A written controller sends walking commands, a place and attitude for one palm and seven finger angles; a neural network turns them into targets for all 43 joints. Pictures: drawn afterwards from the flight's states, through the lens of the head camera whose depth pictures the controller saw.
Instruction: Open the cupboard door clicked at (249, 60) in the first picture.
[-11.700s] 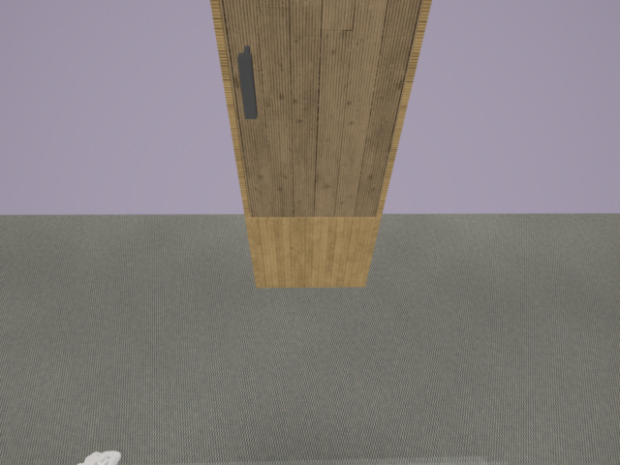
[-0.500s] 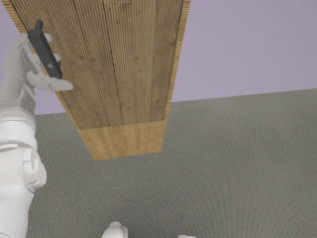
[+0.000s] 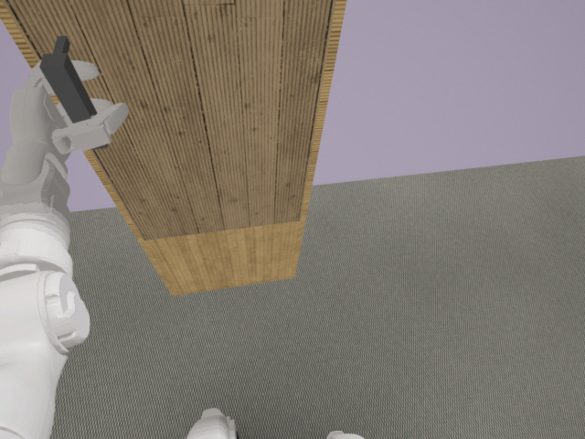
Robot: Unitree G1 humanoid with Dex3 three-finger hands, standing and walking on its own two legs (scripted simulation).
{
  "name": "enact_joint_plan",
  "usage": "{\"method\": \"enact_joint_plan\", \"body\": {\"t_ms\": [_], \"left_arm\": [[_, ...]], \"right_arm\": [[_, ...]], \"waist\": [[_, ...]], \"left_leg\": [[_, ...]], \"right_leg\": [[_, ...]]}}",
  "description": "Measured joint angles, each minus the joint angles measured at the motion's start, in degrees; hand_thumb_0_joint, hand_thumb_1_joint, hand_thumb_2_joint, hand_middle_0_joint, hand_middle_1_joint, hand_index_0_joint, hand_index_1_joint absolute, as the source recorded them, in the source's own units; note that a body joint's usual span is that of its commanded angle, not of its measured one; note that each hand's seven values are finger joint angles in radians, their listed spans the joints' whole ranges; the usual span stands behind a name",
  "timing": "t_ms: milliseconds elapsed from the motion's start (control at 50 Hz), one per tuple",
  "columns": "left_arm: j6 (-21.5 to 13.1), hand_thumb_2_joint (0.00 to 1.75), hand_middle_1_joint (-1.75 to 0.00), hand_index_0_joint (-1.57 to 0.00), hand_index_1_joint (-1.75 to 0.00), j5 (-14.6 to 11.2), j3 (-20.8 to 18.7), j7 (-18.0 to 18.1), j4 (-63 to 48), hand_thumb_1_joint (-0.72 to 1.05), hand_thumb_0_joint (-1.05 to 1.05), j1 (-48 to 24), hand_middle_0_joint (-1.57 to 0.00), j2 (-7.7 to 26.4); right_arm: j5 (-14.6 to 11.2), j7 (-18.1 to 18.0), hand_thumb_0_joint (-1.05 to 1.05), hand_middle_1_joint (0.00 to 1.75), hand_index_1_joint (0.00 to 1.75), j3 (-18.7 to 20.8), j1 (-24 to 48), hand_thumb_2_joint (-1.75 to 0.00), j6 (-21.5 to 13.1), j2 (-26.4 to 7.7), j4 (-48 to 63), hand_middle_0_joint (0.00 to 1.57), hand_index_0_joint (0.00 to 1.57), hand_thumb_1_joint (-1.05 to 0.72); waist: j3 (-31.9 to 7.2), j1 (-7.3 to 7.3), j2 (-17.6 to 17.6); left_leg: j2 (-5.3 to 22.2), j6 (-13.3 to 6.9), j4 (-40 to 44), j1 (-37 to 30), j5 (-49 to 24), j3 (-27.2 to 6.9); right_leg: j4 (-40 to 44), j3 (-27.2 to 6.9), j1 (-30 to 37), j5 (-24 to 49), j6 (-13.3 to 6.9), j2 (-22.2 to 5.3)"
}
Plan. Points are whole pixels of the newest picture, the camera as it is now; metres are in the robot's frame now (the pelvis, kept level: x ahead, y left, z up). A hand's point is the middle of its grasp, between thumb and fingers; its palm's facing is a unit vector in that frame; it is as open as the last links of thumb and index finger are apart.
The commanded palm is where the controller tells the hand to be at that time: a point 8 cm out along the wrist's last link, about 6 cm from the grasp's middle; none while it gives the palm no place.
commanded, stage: close the thumb around the handle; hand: left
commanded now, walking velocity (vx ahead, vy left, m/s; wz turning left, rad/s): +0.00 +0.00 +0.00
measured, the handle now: (81, 95) +0.55 +0.25 +0.13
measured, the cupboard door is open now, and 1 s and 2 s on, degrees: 0 24 43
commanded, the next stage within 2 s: pull the door open along its arc in 0.24 s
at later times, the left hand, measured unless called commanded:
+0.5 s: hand (95, 121) +0.50 +0.22 +0.14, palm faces +0.13 -0.99 +0.00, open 5.9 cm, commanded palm +0.45 +0.26 +0.13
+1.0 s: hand (136, 198) +0.37 +0.15 +0.14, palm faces +0.40 -0.92 +0.08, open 6.3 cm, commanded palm +0.31 +0.18 +0.13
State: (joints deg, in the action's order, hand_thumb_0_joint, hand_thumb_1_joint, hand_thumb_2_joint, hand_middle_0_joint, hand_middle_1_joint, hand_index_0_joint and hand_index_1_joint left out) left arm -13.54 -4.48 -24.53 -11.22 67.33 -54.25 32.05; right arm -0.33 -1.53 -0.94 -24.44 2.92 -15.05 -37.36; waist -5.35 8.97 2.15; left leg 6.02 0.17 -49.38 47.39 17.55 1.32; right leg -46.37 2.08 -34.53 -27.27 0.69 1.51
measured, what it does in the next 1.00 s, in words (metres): stands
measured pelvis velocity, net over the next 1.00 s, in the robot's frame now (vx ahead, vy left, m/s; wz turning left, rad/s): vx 0.02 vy -0.01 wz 0.02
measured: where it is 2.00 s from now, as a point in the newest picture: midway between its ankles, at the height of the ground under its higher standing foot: outside the picture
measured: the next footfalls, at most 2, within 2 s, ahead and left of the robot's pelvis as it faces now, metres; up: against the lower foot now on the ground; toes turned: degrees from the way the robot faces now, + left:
none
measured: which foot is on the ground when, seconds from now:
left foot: down 0.00-1.00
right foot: down 0.00-1.00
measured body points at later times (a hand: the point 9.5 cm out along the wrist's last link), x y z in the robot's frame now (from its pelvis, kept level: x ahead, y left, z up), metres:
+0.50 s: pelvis +0.01 -0.01 +0.00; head +0.08 +0.01 +0.45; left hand +0.49 +0.27 +0.14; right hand +0.02 -0.28 -0.11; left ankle +0.06 +0.12 -0.69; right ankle -0.05 -0.13 -0.69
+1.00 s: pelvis +0.02 -0.01 +0.02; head +0.03 -0.02 +0.47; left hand +0.35 +0.20 +0.14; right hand +0.18 -0.24 -0.08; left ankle +0.06 +0.12 -0.69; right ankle -0.05 -0.13 -0.69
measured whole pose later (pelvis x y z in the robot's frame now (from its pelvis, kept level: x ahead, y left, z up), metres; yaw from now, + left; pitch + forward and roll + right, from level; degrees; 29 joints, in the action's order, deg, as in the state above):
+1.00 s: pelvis +0.02 -0.01 +0.02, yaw +1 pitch +6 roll +0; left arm 0.4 -6.7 -8.1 18.3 9.9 -11.8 2.1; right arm -0.3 1.3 -0.1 -13.0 1.6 -12.5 -32.5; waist -6.6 0.5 2.4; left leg 4.0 0.9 -41.7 30.8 17.0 3.1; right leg -40.3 1.0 -19.2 -27.3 0.4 -0.5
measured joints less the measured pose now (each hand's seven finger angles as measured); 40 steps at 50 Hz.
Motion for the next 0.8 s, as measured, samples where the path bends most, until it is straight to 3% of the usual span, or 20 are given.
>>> {"method": "enact_joint_plan", "body": {"t_ms": [160, 500, 660, 800], "left_arm": [[-0.2, 0.81, -1.33, -0.39, -1.33, -0.3, 0.2, -0.8, -0.9, 0.69, 0.0, 1.1, -0.38, -0.2], [0.4, 0.79, -1.35, -0.35, -1.35, -1.5, 0.1, -0.5, -3.5, 0.71, 0.0, 3.8, -0.34, -1.2], [2.0, 0.75, -1.35, -0.35, -1.35, -4.6, 0.8, -0.6, -15.4, 0.69, 0.0, 14.5, -0.34, -5.4], [5.1, 0.71, -1.35, -0.34, -1.34, -8.0, 4.9, 0.5, -31.5, 0.67, 0.0, 27.7, -0.34, -11.6]], "right_arm": [[-0.1, 0.0, 0.0, 0.3, 0.3, 0.1, 0.2, -0.9, 0.1, -0.1, 0.2, 0.2, 0.21, -0.91], [-0.5, -0.1, 0.0, 0.3, 0.3, 0.6, 1.0, -0.9, 0.6, -0.6, 0.7, 0.2, 0.21, -0.91], [-1.4, 0.4, 0.0, 0.3, 0.3, 1.0, 1.0, -0.9, 1.5, -0.4, 2.2, 0.2, 0.21, -0.91], [-2.5, 0.7, 0.0, 0.3, 0.3, 1.2, 3.2, -0.9, 0.6, 0.2, 4.1, 0.2, 0.2, -0.91]], "waist": [[-0.2, -0.23, 0.0], [-0.3, -0.72, -0.2], [-1.0, -2.23, 0.0], [-1.5, -4.49, 0.2]], "left_leg": [[0.1, 0.1, 0.3, -0.6, 0.0, 0.0], [0.1, 0.5, 1.2, -2.3, 0.1, 0.3], [0.1, 0.4, 3.2, -6.2, 0.3, 1.6], [-0.5, 0.4, 5.5, -11.1, 0.3, 2.3]], "right_leg": [[0.2, 0.0, 0.6, 0.0, -0.1, 0.1], [0.8, -0.3, 1.9, -0.1, -0.4, 0.1], [2.8, -1.6, 5.3, 0.0, -0.3, -0.1], [5.1, -2.0, 10.0, 0.4, -0.1, -0.7]]}}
